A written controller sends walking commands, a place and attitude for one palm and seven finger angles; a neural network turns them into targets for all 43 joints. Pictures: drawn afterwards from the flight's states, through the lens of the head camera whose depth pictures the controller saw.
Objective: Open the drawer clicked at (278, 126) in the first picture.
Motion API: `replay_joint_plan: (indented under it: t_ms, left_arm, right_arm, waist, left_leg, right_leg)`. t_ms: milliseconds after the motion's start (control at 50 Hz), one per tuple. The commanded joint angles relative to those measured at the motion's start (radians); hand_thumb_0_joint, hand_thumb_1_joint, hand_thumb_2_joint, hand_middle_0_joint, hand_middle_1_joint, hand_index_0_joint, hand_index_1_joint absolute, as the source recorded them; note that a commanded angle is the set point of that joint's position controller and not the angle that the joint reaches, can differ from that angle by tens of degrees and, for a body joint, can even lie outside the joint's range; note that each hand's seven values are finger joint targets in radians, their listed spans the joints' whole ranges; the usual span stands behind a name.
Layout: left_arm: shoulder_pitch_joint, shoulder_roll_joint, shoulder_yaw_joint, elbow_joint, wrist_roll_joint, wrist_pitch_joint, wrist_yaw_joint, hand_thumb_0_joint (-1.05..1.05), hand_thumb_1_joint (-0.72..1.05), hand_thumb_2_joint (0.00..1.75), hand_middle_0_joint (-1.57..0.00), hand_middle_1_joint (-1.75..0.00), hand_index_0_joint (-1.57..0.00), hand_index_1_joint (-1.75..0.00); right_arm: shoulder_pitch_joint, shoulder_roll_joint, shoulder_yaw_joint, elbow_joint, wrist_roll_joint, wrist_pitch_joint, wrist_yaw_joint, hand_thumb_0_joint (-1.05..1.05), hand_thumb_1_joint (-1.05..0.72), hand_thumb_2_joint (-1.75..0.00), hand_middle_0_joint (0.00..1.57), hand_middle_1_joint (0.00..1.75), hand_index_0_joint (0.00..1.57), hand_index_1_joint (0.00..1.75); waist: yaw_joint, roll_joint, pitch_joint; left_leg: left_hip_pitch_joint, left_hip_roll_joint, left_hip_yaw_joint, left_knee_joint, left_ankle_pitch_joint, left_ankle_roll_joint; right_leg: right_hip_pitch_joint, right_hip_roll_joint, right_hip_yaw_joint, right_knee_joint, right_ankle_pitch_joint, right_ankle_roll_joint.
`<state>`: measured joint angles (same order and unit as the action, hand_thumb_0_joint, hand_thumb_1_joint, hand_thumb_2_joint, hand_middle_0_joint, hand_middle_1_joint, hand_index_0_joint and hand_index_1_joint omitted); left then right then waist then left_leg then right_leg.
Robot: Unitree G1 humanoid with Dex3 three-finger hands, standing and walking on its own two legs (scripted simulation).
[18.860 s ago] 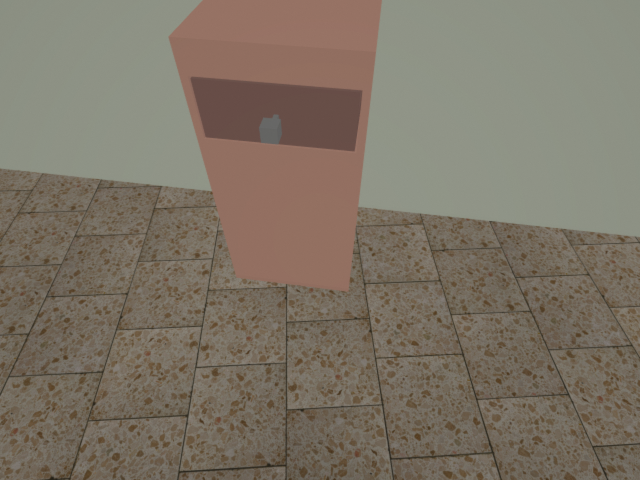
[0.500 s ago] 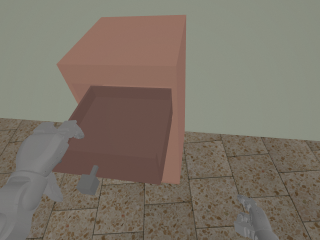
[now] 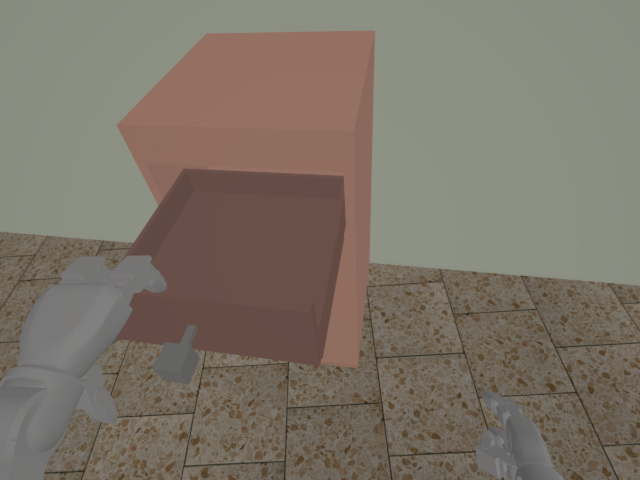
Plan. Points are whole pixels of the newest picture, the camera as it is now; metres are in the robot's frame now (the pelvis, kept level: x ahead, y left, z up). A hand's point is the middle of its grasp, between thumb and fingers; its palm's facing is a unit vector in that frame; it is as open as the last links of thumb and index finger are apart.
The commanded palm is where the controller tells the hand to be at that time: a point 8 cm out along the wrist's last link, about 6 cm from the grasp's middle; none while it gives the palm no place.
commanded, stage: draw the hand back to the body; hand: left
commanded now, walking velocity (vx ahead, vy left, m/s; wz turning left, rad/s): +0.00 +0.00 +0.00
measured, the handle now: (182, 350) +0.27 +0.27 -0.04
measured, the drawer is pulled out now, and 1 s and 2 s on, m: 0.30 0.30 0.30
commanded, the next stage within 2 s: step back with the hand held close in 1.10 s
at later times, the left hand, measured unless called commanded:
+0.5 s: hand (122, 306) +0.22 +0.23 +0.17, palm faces +0.41 -0.83 -0.39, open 12.1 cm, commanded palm +0.16 +0.27 +0.17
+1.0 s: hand (114, 333) +0.19 +0.23 +0.17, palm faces +0.41 -0.82 -0.40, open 7.9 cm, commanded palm +0.14 +0.27 +0.18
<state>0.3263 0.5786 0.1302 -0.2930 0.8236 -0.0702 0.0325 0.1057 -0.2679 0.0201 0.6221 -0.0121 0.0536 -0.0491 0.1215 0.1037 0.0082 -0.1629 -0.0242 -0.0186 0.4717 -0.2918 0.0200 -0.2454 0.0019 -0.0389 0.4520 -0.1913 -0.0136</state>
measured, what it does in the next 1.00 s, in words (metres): stands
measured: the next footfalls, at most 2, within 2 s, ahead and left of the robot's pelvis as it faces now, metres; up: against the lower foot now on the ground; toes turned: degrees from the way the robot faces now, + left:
right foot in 1.76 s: -0.04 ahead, -0.09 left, +0.00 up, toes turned -2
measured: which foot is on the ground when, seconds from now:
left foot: down 0.00-1.00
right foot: down 0.00-1.00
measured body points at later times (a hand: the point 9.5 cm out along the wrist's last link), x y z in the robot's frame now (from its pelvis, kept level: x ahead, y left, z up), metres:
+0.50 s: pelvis +0.02 -0.01 +0.00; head +0.01 -0.02 +0.45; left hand +0.19 +0.27 +0.19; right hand +0.20 -0.22 -0.08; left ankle -0.02 +0.11 -0.74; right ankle +0.03 -0.11 -0.74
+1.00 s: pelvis +0.01 -0.01 +0.01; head -0.01 -0.04 +0.45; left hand +0.16 +0.27 +0.19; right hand +0.21 -0.22 -0.07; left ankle -0.02 +0.11 -0.74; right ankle +0.03 -0.11 -0.74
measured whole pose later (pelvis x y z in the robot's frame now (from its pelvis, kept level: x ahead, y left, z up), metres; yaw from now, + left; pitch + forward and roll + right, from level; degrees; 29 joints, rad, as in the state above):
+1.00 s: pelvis +0.01 -0.01 +0.01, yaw +0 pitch -5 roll -1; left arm 0.50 0.32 0.29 -0.44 -0.05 -0.13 0.09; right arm 0.17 -0.21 0.02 0.64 -0.02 -0.16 -0.07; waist 0.08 0.07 0.03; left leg -0.03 0.01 -0.02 0.39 -0.28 0.00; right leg -0.10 0.03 -0.05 0.35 -0.17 -0.03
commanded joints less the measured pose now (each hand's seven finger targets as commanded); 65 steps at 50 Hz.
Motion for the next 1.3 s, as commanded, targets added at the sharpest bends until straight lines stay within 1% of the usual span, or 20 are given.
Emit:
replay_joint_plan:
  t_ms: [0, 80, 100, 120, 140, 180, 260, 300, 460, 540, 620, 840, 880, 1060, 1100, 1160, 1180, 1200, 1240, 1280]
  left_arm:
    - [-0.107, 0.255, 0.232, -0.164, -0.005, 0.002, 0.060, 0.00, -0.50, 0.30, -0.30, -1.20, -0.30, -1.20]
    - [-0.085, 0.241, 0.227, -0.180, -0.028, 0.019, 0.049, 0.00, -0.50, 0.30, -0.30, -1.20, -0.30, -1.20]
    - [-0.126, -0.130, 0.192, -0.171, -0.709, -0.027, 0.056, 0.00, -0.47, 0.32, -0.30, -1.18, -0.30, -1.18]
    - [-0.062, -0.060, 0.229, -0.145, -0.751, -0.055, 0.061, 0.00, -0.43, 0.33, -0.29, -1.15, -0.29, -1.15]
    - [-0.031, -0.065, 0.219, -0.133, -0.755, -0.063, 0.063, 0.00, -0.40, 0.34, -0.29, -1.13, -0.29, -1.13]
    - [-0.048, -0.024, 0.274, -0.279, -0.835, -0.101, 0.076, 0.00, -0.32, 0.37, -0.29, -1.09, -0.29, -1.09]
    - [-0.065, -0.047, 0.266, -0.333, -0.852, -0.136, 0.103, 0.00, -0.18, 0.43, -0.28, -1.00, -0.28, -1.00]
    - [-0.068, -0.043, 0.276, -0.337, -0.854, -0.140, 0.105, 0.00, -0.12, 0.47, -0.27, -0.95, -0.27, -0.95]
    - [0.053, -0.090, 0.273, -0.329, -0.872, -0.142, 0.073, 0.00, 0.17, 0.58, -0.25, -0.77, -0.25, -0.77]
    - [0.084, -0.101, 0.267, -0.323, -0.876, -0.141, 0.062, 0.00, 0.31, 0.64, -0.24, -0.68, -0.24, -0.68]
    - [0.111, -0.069, 0.301, -0.365, -0.875, -0.141, 0.067, 0.00, 0.44, 0.70, -0.23, -0.59, -0.23, -0.59]
    - [0.096, -0.096, 0.273, -0.359, -0.871, -0.126, 0.071, 0.00, 0.83, 0.87, -0.21, -0.34, -0.21, -0.34]
    - [0.100, -0.100, 0.272, -0.351, -0.872, -0.125, 0.070, 0.00, 0.90, 0.90, -0.20, -0.30, -0.20, -0.30]
    - [0.084, -0.098, 0.270, -0.364, -0.872, -0.125, 0.072, 0.00, 0.90, 0.90, -0.20, -0.30, -0.20, -0.30]
    - [0.091, -0.090, 0.280, -0.360, -0.871, -0.126, 0.074, 0.00, 0.90, 0.90, -0.20, -0.30, -0.20, -0.30]
    - [0.083, -0.093, 0.276, -0.366, -0.869, -0.127, 0.076, 0.00, 0.90, 0.90, -0.20, -0.30, -0.20, -0.30]
    - [0.091, -0.094, 0.276, -0.357, -0.869, -0.128, 0.076, 0.00, 0.90, 0.90, -0.20, -0.30, -0.20, -0.30]
    - [0.054, -0.009, 0.385, -0.401, -0.862, -0.164, 0.082, 0.00, 0.90, 0.90, -0.20, -0.30, -0.20, -0.30]
    - [0.110, -0.061, 0.338, -0.358, -0.847, -0.172, 0.076, 0.00, 0.90, 0.90, -0.20, -0.30, -0.20, -0.30]
    - [0.178, -0.107, 0.300, -0.345, -0.840, -0.169, 0.082, 0.00, 0.90, 0.90, -0.20, -0.30, -0.20, -0.30]
  right_arm:
    - [-0.159, -0.095, -0.032, -0.164, -0.001, -0.041, -0.011, 0.00, -0.90, -0.90, 0.20, 0.30, 0.20, 0.30]
    - [-0.162, -0.098, -0.034, -0.169, 0.004, -0.036, -0.003, 0.00, -0.90, -0.90, 0.20, 0.30, 0.20, 0.30]
    - [-0.079, -0.012, -0.033, -0.216, 0.022, -0.102, -0.021, 0.00, -0.90, -0.90, 0.20, 0.30, 0.20, 0.30]
    - [-0.092, -0.047, -0.025, -0.190, 0.012, -0.151, -0.035, 0.00, -0.90, -0.90, 0.20, 0.30, 0.20, 0.30]
    - [-0.081, -0.047, -0.021, -0.182, 0.013, -0.170, -0.038, 0.00, -0.90, -0.90, 0.20, 0.30, 0.20, 0.30]
    - [-0.083, -0.050, -0.018, -0.186, 0.009, -0.194, -0.053, 0.00, -0.90, -0.90, 0.20, 0.30, 0.20, 0.30]
    - [-0.056, -0.039, -0.007, -0.158, -0.008, -0.259, -0.055, 0.00, -0.90, -0.90, 0.20, 0.30, 0.20, 0.30]
    - [-0.052, -0.042, -0.007, -0.146, -0.010, -0.275, -0.050, 0.00, -0.90, -0.90, 0.20, 0.30, 0.20, 0.30]
    - [-0.044, -0.045, -0.030, -0.137, -0.013, -0.286, -0.025, 0.00, -0.90, -0.90, 0.20, 0.30, 0.20, 0.30]
    - [-0.047, -0.045, -0.037, -0.133, -0.007, -0.278, -0.020, 0.00, -0.90, -0.90, 0.20, 0.30, 0.20, 0.30]
    - [-0.049, -0.048, -0.044, -0.138, -0.009, -0.273, -0.025, 0.00, -0.90, -0.90, 0.20, 0.30, 0.20, 0.30]
    - [-0.054, -0.035, -0.036, -0.133, -0.008, -0.271, -0.033, 0.00, -0.90, -0.90, 0.20, 0.30, 0.20, 0.30]
    - [-0.052, -0.033, -0.035, -0.136, -0.008, -0.269, -0.031, 0.00, -0.90, -0.90, 0.20, 0.30, 0.20, 0.30]
    - [-0.061, -0.029, -0.028, -0.142, -0.009, -0.273, -0.029, 0.00, -0.90, -0.90, 0.20, 0.30, 0.20, 0.30]
    - [-0.060, -0.032, -0.031, -0.144, -0.010, -0.274, -0.029, 0.00, -0.90, -0.90, 0.20, 0.30, 0.20, 0.30]
    - [-0.061, -0.030, -0.030, -0.140, -0.009, -0.277, -0.029, 0.00, -0.90, -0.90, 0.20, 0.30, 0.20, 0.30]
    - [-0.058, -0.030, -0.030, -0.139, -0.010, -0.278, -0.028, 0.00, -0.90, -0.90, 0.20, 0.30, 0.20, 0.30]
    - [-0.049, -0.070, -0.035, -0.189, 0.001, -0.243, -0.031, 0.00, -0.90, -0.90, 0.20, 0.30, 0.20, 0.30]
    - [-0.059, -0.060, -0.042, -0.175, -0.011, -0.218, -0.035, 0.00, -0.90, -0.90, 0.20, 0.30, 0.20, 0.30]
    - [-0.031, -0.060, -0.054, -0.187, -0.008, -0.204, -0.032, 0.00, -0.90, -0.90, 0.20, 0.30, 0.20, 0.30]
  waist:
    - [0.013, -0.050, -0.125]
    - [0.011, -0.030, -0.128]
    - [-0.099, -0.118, -0.079]
    - [-0.081, -0.160, -0.081]
    - [-0.079, -0.157, -0.052]
    - [-0.059, -0.123, -0.107]
    - [-0.056, 0.052, -0.061]
    - [-0.053, 0.056, -0.025]
    - [-0.048, -0.063, -0.064]
    - [-0.053, -0.051, -0.054]
    - [-0.044, -0.057, -0.119]
    - [-0.056, -0.032, -0.033]
    - [-0.053, -0.063, -0.036]
    - [-0.050, -0.024, -0.028]
    - [-0.047, -0.065, -0.039]
    - [-0.049, -0.013, -0.026]
    - [-0.048, -0.048, -0.023]
    - [-0.094, -0.078, 0.057]
    - [-0.102, -0.129, 0.068]
    - [-0.111, -0.171, -0.002]
  left_leg:
    - [-0.071, 0.002, 0.006, -0.078, 0.216, -0.012]
    - [-0.066, 0.000, 0.012, -0.079, 0.226, -0.013]
    - [0.036, 0.047, 0.012, -0.083, 0.175, 0.005]
    - [0.048, 0.055, 0.008, -0.091, 0.151, 0.008]
    - [0.034, 0.056, 0.010, -0.094, 0.133, 0.011]
    - [0.052, 0.045, 0.009, -0.117, 0.170, 0.005]
    - [0.040, 0.033, 0.016, -0.148, 0.178, -0.014]
    - [0.023, 0.033, 0.014, -0.156, 0.193, -0.021]
    - [0.034, 0.042, 0.027, -0.138, 0.342, -0.018]
    - [0.042, 0.041, 0.032, -0.136, 0.341, -0.017]
    - [0.068, 0.040, 0.034, -0.124, 0.371, -0.015]
    - [0.052, 0.037, 0.032, -0.140, 0.282, -0.013]
    - [0.046, 0.038, 0.025, -0.142, 0.272, -0.012]
    - [0.032, 0.036, 0.017, -0.156, 0.211, -0.016]
    - [0.032, 0.035, 0.015, -0.157, 0.201, -0.012]
    - [0.031, 0.034, 0.017, -0.157, 0.197, -0.015]
    - [0.027, 0.035, 0.013, -0.158, 0.202, -0.015]
    - [-0.051, 0.036, -0.019, -0.119, 0.112, 0.004]
    - [-0.052, 0.028, -0.037, -0.078, 0.056, 0.007]
    - [-0.034, 0.022, -0.028, -0.007, 0.035, 0.009]
  right_leg:
    - [0.138, -0.005, 0.022, -0.050, 0.082, -0.010]
    - [0.149, -0.006, 0.028, -0.050, 0.101, -0.010]
    - [0.173, 0.014, -0.016, -0.077, 0.086, -0.014]
    - [0.169, 0.024, 0.000, -0.083, 0.062, -0.012]
    - [0.156, 0.012, -0.003, -0.085, 0.045, -0.006]
    - [0.208, -0.001, -0.007, -0.102, 0.065, -0.001]
    - [0.212, -0.007, -0.003, -0.120, 0.060, -0.012]
    - [0.212, -0.005, -0.004, -0.125, 0.069, -0.015]
    - [0.265, -0.005, -0.002, -0.109, 0.230, -0.008]
    - [0.245, -0.004, 0.002, -0.118, 0.229, -0.005]
    - [0.263, -0.001, 0.011, -0.112, 0.257, -0.004]
    - [0.208, -0.003, 0.014, -0.140, 0.174, -0.003]
    - [0.213, -0.001, 0.012, -0.138, 0.157, -0.004]
    - [0.215, -0.004, 0.018, -0.150, 0.089, -0.007]
    - [0.220, -0.002, 0.018, -0.153, 0.075, -0.006]
    - [0.214, -0.005, 0.021, -0.155, 0.075, -0.009]
    - [0.214, -0.002, 0.018, -0.152, 0.078, -0.009]
    - [0.071, -0.041, 0.122, -0.203, 0.075, -0.009]
    - [0.010, -0.078, 0.158, -0.248, 0.022, -0.020]
    - [-0.018, -0.118, 0.183, -0.255, -0.046, -0.030]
